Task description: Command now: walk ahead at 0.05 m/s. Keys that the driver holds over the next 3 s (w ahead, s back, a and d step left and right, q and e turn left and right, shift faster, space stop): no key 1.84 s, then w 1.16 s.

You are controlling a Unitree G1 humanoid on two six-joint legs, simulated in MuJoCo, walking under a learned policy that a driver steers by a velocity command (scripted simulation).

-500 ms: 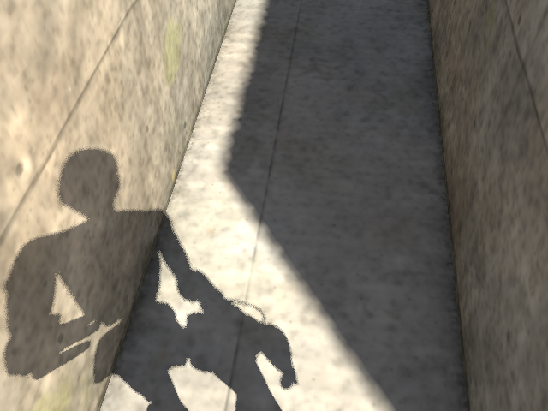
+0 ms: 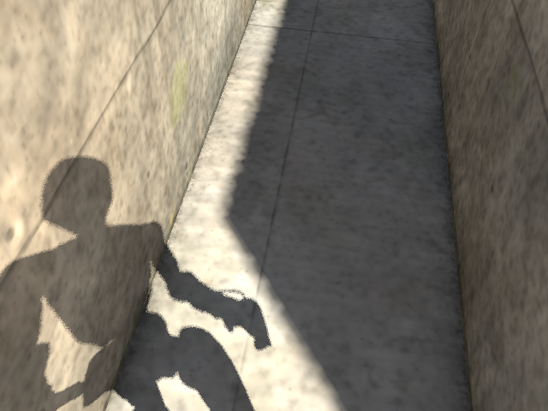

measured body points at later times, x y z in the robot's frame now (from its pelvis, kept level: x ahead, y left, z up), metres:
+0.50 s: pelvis +0.00 -0.01 +0.00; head +0.00 +0.00 +0.45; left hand +0.02 +0.25 -0.15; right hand +0.10 -0.27 -0.13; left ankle +0.06 +0.13 -0.73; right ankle -0.06 -0.11 -0.73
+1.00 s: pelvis +0.00 -0.02 +0.01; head +0.00 -0.02 +0.46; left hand +0.00 +0.23 -0.15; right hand +0.06 -0.27 -0.14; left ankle +0.06 +0.13 -0.73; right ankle -0.06 -0.11 -0.73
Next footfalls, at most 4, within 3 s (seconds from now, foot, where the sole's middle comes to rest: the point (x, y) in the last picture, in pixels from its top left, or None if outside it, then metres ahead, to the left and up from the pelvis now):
2.18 left None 0.19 0.13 -0.77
2.70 right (336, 392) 0.55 -0.13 -0.77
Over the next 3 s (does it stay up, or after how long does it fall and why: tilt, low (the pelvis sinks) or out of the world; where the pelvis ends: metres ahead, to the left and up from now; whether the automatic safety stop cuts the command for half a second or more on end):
stays up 0.52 -0.07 0.02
